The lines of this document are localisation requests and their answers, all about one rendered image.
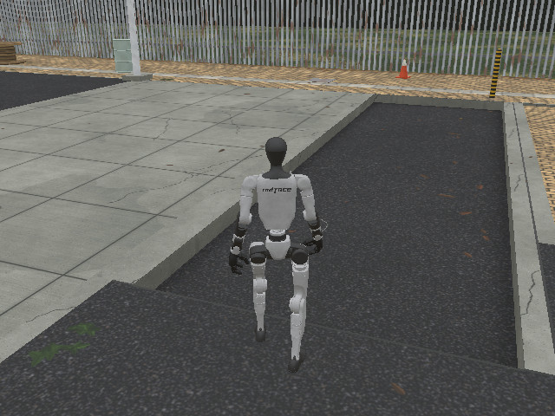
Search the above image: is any right robot hand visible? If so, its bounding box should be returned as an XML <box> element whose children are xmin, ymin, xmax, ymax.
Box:
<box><xmin>303</xmin><ymin>237</ymin><xmax>323</xmax><ymax>255</ymax></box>

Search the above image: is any left robot hand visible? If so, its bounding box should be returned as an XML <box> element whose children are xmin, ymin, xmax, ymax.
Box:
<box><xmin>229</xmin><ymin>252</ymin><xmax>249</xmax><ymax>275</ymax></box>

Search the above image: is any robot left forearm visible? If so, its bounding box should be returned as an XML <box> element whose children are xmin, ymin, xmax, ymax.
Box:
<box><xmin>230</xmin><ymin>211</ymin><xmax>247</xmax><ymax>255</ymax></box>

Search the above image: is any robot right upper arm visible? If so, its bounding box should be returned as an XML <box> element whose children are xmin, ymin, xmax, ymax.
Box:
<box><xmin>294</xmin><ymin>174</ymin><xmax>317</xmax><ymax>221</ymax></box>

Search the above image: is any robot left thigh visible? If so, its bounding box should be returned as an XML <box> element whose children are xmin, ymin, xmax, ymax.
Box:
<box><xmin>249</xmin><ymin>242</ymin><xmax>267</xmax><ymax>294</ymax></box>

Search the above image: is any robot left upper arm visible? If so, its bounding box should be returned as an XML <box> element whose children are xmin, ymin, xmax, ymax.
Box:
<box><xmin>238</xmin><ymin>175</ymin><xmax>258</xmax><ymax>224</ymax></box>

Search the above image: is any robot right foot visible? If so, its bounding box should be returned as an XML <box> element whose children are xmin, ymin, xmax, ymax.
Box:
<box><xmin>288</xmin><ymin>348</ymin><xmax>306</xmax><ymax>373</ymax></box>

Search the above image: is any robot right forearm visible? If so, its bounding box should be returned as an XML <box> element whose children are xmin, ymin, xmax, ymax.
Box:
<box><xmin>307</xmin><ymin>208</ymin><xmax>323</xmax><ymax>241</ymax></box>

